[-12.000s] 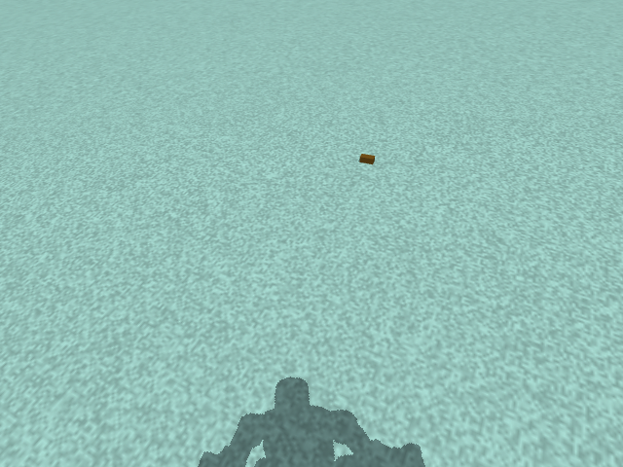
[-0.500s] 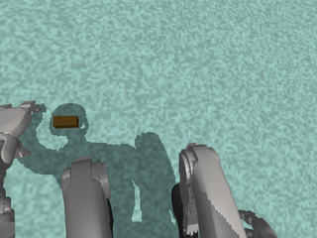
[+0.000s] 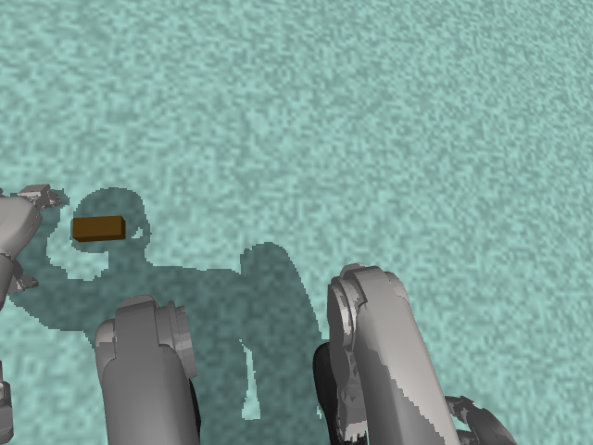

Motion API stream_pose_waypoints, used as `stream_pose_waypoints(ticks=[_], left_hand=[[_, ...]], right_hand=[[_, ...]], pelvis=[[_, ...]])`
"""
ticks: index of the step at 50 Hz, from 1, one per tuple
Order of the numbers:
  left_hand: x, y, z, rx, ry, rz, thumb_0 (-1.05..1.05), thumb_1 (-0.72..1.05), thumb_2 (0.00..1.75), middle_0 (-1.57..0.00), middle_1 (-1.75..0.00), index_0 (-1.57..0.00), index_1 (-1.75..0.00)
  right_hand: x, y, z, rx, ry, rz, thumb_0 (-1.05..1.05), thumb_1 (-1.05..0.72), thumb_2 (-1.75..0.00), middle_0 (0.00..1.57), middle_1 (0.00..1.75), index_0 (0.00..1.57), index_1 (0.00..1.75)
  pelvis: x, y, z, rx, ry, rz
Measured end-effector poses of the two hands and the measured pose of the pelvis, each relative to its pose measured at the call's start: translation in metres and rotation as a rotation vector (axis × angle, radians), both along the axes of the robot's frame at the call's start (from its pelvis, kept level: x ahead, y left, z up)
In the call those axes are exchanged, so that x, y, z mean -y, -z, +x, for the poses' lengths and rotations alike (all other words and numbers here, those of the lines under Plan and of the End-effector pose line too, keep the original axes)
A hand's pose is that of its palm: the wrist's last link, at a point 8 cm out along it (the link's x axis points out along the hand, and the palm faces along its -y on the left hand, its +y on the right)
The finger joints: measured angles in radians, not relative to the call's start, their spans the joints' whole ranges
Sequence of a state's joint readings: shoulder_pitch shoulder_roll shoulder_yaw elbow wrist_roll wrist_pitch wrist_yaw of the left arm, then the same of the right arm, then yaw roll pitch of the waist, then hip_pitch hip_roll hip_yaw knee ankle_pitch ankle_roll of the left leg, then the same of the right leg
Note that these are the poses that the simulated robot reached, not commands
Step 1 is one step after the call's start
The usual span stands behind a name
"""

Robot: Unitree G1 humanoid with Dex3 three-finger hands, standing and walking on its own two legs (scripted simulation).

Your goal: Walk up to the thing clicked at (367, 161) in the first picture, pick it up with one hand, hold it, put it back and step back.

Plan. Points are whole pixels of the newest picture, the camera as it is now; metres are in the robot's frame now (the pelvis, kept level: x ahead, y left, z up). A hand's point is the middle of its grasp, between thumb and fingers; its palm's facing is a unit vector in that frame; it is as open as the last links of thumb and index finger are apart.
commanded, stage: rise first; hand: left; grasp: from above
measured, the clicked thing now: (100, 229) +0.47 +0.28 -0.30
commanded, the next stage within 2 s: approach in 0.12 s
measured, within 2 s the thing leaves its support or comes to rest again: neither
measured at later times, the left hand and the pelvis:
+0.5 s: hand (60, 225) +0.44 +0.30 -0.18, palm faces -0.41 -0.01 -0.91, open 12.7 cm; pelvis +0.00 +0.00 -0.01, yaw +0 degrees
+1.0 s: hand (60, 230) +0.44 +0.30 -0.18, palm faces -0.52 -0.05 -0.85, open 13.0 cm; pelvis +0.00 +0.00 +0.00, yaw -1 degrees
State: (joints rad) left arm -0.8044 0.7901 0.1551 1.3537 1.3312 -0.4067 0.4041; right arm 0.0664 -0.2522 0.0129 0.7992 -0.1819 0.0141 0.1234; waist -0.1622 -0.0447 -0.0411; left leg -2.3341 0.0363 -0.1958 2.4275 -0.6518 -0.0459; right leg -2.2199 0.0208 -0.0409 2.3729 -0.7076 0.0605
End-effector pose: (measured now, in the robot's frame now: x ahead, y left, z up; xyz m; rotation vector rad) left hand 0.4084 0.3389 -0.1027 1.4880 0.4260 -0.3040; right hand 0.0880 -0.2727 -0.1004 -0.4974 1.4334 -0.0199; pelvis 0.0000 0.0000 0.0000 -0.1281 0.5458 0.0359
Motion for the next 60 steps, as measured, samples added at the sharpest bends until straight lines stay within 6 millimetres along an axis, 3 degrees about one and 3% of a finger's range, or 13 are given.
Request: stream_pose_waypoints(ticks=[14, 19, 30, 37, 42, 48, 54, 60], left_hand=[[0.003, 0.009, 0.006, 0.012, -0.001, 0.014, 0.0, -0.2, 0.74, -0.37, -0.67, -0.37, -0.69], [0.012, 0.014, 0.013, -0.002, 0.026, 0.024, 0.0, -0.23, 0.75, -0.31, -0.75, -0.33, -0.75], [0.069, 0.009, 0.062, 0.084, 0.089, 0.028, 0.0, -0.31, 0.81, -0.22, -0.9, -0.25, -0.88], [0.081, 0.002, 0.087, 0.057, 0.028, 0.06, 0.0, -0.34, 0.84, -0.21, -0.91, -0.23, -0.89], [0.069, 0.009, 0.078, -0.022, -0.013, 0.061, 0.0, -0.35, 0.85, -0.21, -0.9, -0.23, -0.89], [0.045, 0.021, 0.047, -0.091, 0.001, 0.014, 0.0, -0.34, 0.83, -0.22, -0.89, -0.24, -0.88], [0.038, 0.022, 0.027, -0.035, 0.089, -0.017, 0.0, -0.32, 0.81, -0.25, -0.87, -0.27, -0.85], [0.043, 0.015, 0.036, 0.067, 0.107, -0.003, 0.0, -0.28, 0.82, -0.28, -0.85, -0.3, -0.84]], right_hand=[[0.004, 0.006, -0.007, -0.027, -0.015, -0.003, 0.0, -0.91, -0.9, 0.2, 0.29, 0.2, 0.3], [0.004, 0.007, -0.008, -0.027, -0.027, -0.003, 0.0, -0.91, -0.89, 0.2, 0.29, 0.2, 0.3], [0.005, -0.002, -0.023, 0.0, 0.013, -0.013, 0.0, -0.92, -0.89, 0.2, 0.29, 0.2, 0.3], [0.002, -0.007, -0.046, -0.019, 0.067, 0.004, 0.0, -0.92, -0.89, 0.2, 0.29, 0.2, 0.3], [-0.003, -0.008, -0.059, -0.055, 0.098, 0.03, 0.0, -0.92, -0.89, 0.2, 0.29, 0.2, 0.3], [-0.005, -0.008, -0.059, -0.102, 0.07, 0.04, 0.0, -0.92, -0.89, 0.2, 0.29, 0.2, 0.3], [-0.001, -0.008, -0.039, -0.086, 0.017, 0.01, 0.0, -0.92, -0.89, 0.2, 0.29, 0.2, 0.3], [0.003, -0.011, -0.01, 0.008, -0.021, -0.024, 0.0, -0.92, -0.89, 0.2, 0.29, 0.2, 0.3]], pelvis=[[0.003, 0.006, 0.002, 0.001, 0.004, 0.004], [0.003, 0.009, 0.001, 0.002, 0.003, 0.006], [0.003, 0.007, 0.002, -0.018, 0.011, 0.003], [0.002, 0.002, 0.003, -0.031, 0.018, -0.001], [0.002, -0.001, 0.003, -0.026, 0.02, -0.002], [0.002, -0.002, 0.001, -0.011, 0.016, -0.007], [0.0, 0.001, 0.001, 0.001, 0.007, -0.013], [-0.003, 0.004, 0.0, 0.004, 0.002, -0.015]])
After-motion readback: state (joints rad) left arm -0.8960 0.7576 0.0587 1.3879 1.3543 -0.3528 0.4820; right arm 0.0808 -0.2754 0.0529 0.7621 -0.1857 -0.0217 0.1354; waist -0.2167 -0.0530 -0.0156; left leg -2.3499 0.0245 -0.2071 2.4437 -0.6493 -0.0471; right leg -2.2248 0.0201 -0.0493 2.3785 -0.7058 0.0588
